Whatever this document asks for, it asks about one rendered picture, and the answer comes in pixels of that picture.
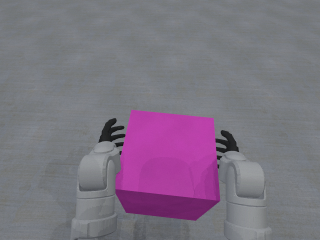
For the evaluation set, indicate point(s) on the robot right hand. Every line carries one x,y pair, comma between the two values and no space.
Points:
230,144

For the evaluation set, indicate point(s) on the carton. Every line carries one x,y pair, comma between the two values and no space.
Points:
168,166

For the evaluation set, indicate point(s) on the left robot forearm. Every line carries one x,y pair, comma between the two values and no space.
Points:
95,215

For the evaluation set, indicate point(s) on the robot left hand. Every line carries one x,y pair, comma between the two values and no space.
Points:
108,130

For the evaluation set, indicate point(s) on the right robot forearm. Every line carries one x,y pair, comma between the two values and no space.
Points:
246,196

